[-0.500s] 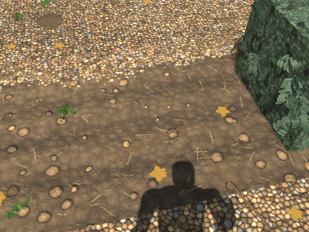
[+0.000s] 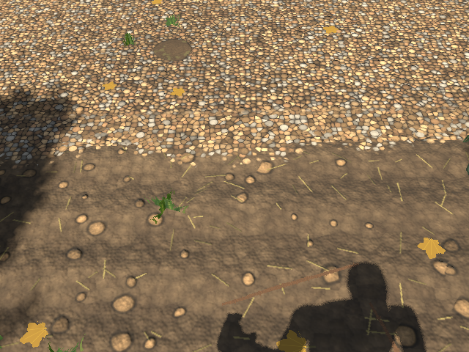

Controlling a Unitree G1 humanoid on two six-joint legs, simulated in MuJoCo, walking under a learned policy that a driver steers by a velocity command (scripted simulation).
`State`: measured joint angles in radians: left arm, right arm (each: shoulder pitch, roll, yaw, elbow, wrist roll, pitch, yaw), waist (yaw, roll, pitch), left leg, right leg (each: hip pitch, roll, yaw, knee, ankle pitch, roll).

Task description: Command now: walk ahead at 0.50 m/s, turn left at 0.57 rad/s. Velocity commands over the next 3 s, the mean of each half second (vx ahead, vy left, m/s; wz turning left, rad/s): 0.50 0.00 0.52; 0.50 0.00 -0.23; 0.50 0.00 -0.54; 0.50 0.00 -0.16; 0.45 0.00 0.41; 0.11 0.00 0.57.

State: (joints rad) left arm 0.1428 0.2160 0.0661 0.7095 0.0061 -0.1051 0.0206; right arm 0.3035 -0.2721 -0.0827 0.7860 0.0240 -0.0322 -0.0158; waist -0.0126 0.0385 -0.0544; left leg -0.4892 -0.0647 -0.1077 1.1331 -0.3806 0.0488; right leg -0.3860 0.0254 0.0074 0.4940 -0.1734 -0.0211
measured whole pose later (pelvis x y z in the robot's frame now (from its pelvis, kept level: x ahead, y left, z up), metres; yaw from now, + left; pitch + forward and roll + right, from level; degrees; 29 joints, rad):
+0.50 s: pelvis +0.23 +0.08 -0.01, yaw +17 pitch +3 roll +0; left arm 0.30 0.28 0.07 0.89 -0.03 -0.10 0.00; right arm 0.09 -0.24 -0.07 0.67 0.01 -0.05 0.03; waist 0.04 -0.01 0.04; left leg -0.47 -0.04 0.03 0.60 -0.19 0.08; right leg -0.29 -0.09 -0.03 1.13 -0.47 0.00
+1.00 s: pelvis +0.52 +0.10 -0.02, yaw +5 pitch +3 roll +1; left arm 0.09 0.27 0.07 0.74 -0.02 -0.06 -0.05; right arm 0.28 -0.27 -0.07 0.86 0.00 -0.06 -0.02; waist -0.02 -0.01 0.04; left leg -0.11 0.02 0.08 0.89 -0.51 -0.02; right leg -0.54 0.04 -0.04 0.63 -0.15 -0.12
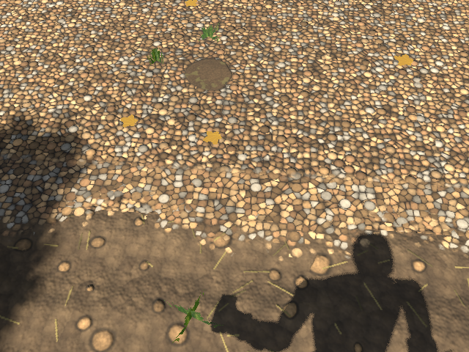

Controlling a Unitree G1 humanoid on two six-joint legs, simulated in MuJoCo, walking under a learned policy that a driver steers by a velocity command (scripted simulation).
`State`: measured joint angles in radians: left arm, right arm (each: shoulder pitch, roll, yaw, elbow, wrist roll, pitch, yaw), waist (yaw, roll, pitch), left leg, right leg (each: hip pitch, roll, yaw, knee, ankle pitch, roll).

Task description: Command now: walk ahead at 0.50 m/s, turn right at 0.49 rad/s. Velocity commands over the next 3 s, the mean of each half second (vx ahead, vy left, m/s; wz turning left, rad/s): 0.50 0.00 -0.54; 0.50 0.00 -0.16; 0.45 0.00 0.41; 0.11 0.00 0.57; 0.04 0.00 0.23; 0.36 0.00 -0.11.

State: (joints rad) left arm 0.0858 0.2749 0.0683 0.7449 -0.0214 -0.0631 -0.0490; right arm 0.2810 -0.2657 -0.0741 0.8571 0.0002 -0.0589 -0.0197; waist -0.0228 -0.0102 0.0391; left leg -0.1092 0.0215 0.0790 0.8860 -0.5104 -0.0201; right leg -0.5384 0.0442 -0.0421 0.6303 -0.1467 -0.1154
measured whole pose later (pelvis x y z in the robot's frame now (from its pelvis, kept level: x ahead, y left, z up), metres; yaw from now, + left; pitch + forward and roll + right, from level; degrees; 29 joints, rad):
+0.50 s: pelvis +0.29 +0.01 +0.01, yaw -17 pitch +3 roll +2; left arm 0.35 0.29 0.07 0.75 -0.03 -0.03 0.02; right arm 0.06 -0.25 -0.05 0.68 -0.01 -0.13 0.01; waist 0.05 -0.03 0.00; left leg -0.44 -0.05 -0.02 0.53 -0.13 0.02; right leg -0.25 0.10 0.19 0.96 -0.50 -0.05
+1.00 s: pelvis +0.51 -0.12 +0.02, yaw -21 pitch +2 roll +1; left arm 0.11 0.26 0.04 0.65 0.00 -0.07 -0.02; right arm 0.36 -0.30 -0.05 0.86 0.03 -0.07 0.01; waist -0.05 0.02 0.01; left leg -0.31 0.02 -0.04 1.05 -0.45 0.01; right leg -0.41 0.00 -0.04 0.55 -0.19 -0.05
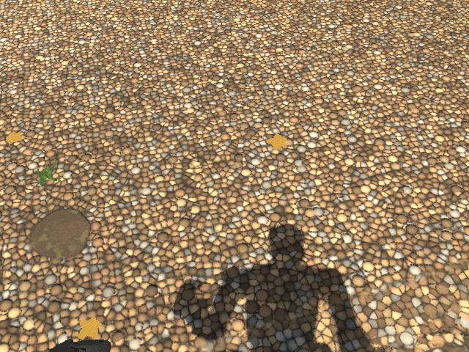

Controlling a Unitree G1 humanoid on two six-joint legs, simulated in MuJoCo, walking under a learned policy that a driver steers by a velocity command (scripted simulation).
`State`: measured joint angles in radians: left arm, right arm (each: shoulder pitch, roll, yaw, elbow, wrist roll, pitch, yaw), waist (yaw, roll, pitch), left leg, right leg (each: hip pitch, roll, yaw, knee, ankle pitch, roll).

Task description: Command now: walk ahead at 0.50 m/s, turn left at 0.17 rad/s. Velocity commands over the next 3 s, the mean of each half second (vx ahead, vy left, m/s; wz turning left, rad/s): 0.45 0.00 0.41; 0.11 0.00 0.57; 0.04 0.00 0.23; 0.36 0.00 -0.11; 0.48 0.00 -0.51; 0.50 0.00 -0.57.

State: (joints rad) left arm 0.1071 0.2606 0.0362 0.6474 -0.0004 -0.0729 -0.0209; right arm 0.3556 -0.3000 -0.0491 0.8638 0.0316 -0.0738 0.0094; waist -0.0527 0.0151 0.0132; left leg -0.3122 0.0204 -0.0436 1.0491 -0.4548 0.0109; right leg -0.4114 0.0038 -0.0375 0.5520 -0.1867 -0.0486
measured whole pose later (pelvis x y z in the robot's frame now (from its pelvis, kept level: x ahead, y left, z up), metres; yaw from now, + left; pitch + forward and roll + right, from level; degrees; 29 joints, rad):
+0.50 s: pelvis +0.25 +0.06 -0.02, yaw +16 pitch +3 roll -1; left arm 0.29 0.28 0.06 0.82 0.00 -0.05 0.02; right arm 0.07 -0.29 -0.06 0.66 0.00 -0.04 0.05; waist 0.04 0.02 0.07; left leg -0.53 -0.04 0.04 0.62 -0.13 0.09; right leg -0.18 -0.04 -0.10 1.01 -0.55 0.05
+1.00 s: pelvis +0.39 +0.05 +0.00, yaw +34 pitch +3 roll +0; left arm 0.15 0.27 0.05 0.70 0.03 -0.03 0.02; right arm 0.16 -0.32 -0.08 0.63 0.01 0.04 -0.03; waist -0.01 0.04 0.01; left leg -0.46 -0.14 -0.18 0.91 -0.51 0.00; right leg -0.37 0.01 0.05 0.54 -0.22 0.00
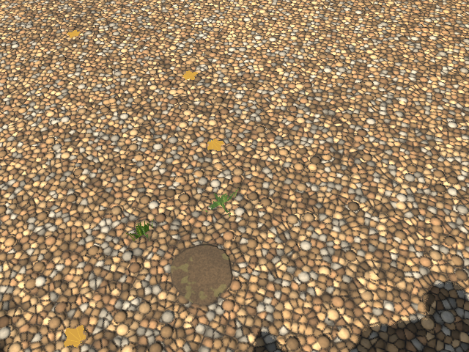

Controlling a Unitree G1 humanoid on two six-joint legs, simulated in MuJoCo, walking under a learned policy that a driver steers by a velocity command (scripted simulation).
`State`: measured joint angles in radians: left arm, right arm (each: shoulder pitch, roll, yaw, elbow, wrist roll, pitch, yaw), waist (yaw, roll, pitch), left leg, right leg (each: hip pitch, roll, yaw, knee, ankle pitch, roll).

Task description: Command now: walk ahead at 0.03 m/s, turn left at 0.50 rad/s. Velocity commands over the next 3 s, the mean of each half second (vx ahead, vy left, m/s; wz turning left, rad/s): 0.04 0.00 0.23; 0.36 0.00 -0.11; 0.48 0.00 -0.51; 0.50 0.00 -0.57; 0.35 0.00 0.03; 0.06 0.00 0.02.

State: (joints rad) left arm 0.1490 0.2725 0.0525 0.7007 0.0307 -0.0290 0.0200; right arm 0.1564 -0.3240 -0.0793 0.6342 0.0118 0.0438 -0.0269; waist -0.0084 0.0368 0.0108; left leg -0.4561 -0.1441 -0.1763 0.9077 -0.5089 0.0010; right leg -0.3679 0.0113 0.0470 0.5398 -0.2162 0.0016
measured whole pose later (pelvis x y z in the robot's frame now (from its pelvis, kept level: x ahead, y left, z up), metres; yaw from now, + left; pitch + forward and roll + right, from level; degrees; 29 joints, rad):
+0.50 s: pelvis +0.01 +0.03 +0.00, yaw +5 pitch -1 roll +0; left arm 0.23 0.28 0.04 0.80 0.01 0.00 0.02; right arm 0.20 -0.21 -0.02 0.70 -0.01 0.02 -0.01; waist 0.02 -0.03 0.00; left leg -0.20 -0.03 -0.03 0.53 -0.32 0.03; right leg -0.28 -0.05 0.01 0.57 -0.32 0.04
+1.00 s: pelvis +0.17 -0.02 +0.02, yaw +0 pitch +2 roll +2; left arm 0.44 0.23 0.03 0.85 -0.01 -0.07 0.00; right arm 0.11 -0.29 -0.07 0.68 0.00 -0.09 0.01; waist 0.08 0.04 0.01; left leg -0.61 0.05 -0.06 0.76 -0.07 -0.03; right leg -0.05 0.04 0.06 0.26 -0.23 -0.07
